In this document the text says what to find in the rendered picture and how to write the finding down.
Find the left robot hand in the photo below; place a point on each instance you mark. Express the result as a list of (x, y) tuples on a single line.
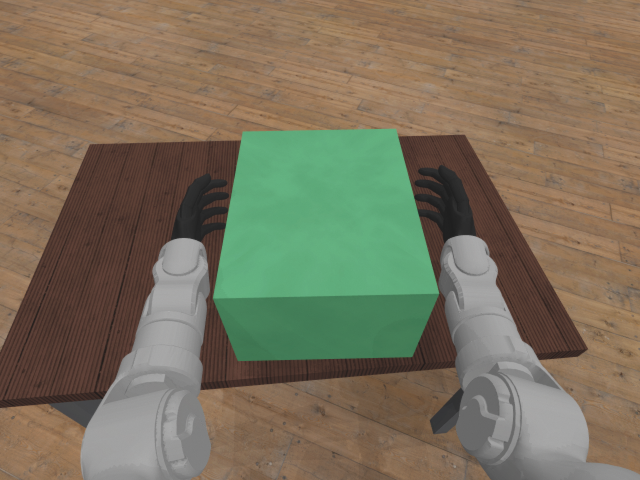
[(191, 216)]

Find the robot left forearm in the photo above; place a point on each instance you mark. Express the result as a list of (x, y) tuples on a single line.
[(168, 340)]

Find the carton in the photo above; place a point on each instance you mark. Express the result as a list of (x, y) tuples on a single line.
[(324, 255)]

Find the right robot hand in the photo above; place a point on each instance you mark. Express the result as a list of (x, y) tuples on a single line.
[(455, 217)]

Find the table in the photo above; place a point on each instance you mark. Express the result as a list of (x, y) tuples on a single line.
[(80, 313)]

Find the left robot upper arm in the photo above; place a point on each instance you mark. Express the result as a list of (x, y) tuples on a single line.
[(156, 436)]

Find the robot right forearm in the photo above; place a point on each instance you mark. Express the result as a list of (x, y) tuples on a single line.
[(481, 326)]

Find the right robot upper arm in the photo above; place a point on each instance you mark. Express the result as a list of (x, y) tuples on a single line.
[(522, 430)]

